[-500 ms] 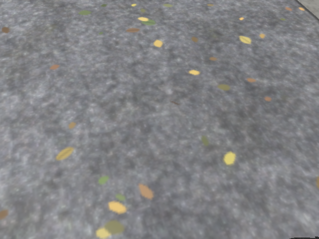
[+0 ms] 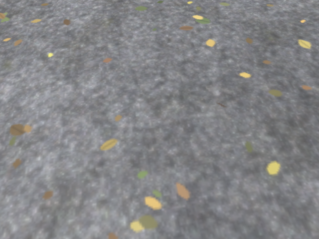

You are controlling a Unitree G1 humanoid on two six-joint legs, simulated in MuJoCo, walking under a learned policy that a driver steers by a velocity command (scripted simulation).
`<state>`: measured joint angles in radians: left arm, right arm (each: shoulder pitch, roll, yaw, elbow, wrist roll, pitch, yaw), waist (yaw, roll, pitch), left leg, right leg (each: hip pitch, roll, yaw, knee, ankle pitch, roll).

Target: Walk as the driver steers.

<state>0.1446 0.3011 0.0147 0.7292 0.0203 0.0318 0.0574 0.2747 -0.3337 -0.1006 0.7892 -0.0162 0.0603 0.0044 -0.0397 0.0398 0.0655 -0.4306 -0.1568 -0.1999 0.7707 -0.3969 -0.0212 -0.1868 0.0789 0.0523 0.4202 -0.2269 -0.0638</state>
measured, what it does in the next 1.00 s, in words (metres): steps on the spot: left foot, then right foot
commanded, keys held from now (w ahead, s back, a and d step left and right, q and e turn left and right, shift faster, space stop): q+shift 0.30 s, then e+shift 0.70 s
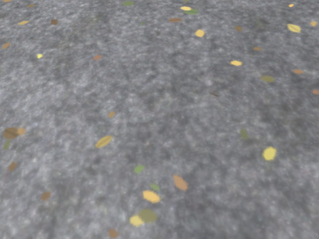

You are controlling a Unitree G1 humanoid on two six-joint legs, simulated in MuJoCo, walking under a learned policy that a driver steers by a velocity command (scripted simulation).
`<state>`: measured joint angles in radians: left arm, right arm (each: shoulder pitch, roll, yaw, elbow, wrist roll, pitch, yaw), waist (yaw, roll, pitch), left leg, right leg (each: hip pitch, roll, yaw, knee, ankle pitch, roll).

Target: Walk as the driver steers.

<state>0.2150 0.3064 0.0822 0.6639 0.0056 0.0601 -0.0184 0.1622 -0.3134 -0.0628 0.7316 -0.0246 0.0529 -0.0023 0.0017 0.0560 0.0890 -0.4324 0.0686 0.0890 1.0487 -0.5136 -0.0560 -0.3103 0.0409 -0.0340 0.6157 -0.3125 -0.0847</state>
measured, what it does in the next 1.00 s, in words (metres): walks ahead, turning left: left foot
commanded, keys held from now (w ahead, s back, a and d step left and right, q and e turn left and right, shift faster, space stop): e+shift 0.02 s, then w+e+shift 0.12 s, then w+q+shift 0.82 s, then w+e+shift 0.04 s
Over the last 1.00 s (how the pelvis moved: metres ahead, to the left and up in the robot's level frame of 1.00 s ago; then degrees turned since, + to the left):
-0.01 0.00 -0.01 -6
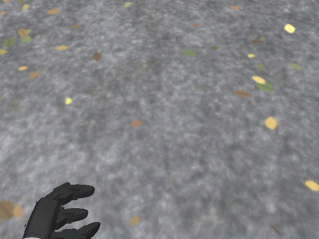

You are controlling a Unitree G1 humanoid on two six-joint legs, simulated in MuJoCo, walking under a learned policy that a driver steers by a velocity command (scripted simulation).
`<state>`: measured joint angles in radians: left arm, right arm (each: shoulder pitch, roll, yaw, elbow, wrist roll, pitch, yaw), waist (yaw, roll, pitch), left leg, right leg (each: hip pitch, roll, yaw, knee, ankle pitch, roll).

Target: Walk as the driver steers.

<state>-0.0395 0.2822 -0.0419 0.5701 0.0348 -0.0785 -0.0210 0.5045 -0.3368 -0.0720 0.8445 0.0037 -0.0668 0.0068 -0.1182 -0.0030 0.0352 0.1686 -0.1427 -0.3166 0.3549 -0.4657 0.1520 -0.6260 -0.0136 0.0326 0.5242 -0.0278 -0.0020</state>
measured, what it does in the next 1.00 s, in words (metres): walks ahead, turning right: right foot, then left foot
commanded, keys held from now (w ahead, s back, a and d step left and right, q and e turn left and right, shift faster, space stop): w+e+shift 0.90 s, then shift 0.10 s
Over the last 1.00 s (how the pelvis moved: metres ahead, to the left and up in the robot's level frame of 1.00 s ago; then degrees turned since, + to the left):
0.63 0.11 -0.02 21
